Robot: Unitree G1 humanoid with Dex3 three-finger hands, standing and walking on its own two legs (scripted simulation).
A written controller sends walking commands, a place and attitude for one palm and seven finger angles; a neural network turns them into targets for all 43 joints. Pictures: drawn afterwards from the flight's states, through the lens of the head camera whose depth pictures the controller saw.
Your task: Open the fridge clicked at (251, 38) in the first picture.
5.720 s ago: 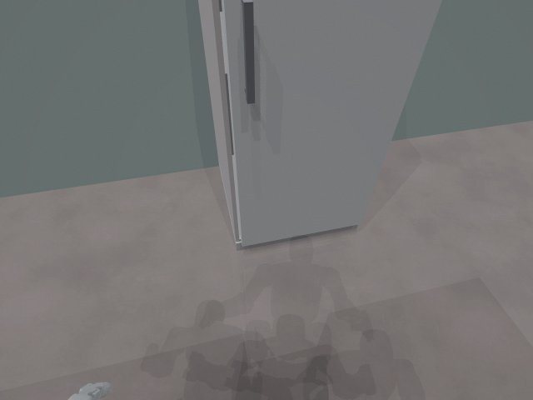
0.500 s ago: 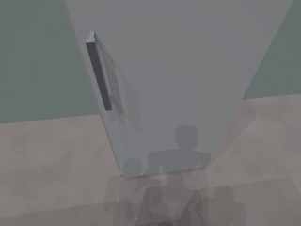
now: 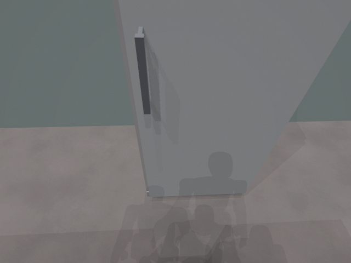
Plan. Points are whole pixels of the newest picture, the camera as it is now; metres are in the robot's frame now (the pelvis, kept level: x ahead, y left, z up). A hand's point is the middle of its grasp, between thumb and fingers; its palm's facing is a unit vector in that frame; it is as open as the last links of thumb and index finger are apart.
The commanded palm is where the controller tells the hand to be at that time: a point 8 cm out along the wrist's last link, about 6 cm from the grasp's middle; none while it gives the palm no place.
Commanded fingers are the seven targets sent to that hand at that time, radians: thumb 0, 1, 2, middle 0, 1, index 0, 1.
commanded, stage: come to a stop and stand still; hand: left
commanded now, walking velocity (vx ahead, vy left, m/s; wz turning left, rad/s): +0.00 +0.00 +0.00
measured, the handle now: (144, 75) +0.53 +0.14 +0.15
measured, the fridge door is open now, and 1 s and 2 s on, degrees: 0 0 0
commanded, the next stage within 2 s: look again from close up in 0.18 s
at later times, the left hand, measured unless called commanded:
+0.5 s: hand out of the picture +0.02 +0.19 -0.18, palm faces +0.03 -0.97 -0.23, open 7.4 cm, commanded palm none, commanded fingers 0.00 0.90 0.90 -0.20 -0.30 -0.20 -0.30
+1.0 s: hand out of the picture -0.01 +0.23 -0.17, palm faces +0.03 -0.95 -0.30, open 7.4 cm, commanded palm none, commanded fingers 0.00 0.90 0.90 -0.20 -0.30 -0.20 -0.30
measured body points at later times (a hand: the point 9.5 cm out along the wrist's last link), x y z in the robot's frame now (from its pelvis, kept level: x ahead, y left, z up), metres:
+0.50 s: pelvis -0.01 +0.00 -0.01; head -0.03 +0.00 +0.44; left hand +0.02 +0.24 -0.16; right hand +0.00 -0.23 -0.17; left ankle -0.03 +0.11 -0.74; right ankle +0.03 -0.12 -0.74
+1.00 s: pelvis -0.04 +0.00 +0.00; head -0.05 +0.00 +0.45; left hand -0.01 +0.28 -0.14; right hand -0.01 -0.28 -0.15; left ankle -0.03 +0.11 -0.74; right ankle +0.03 -0.12 -0.74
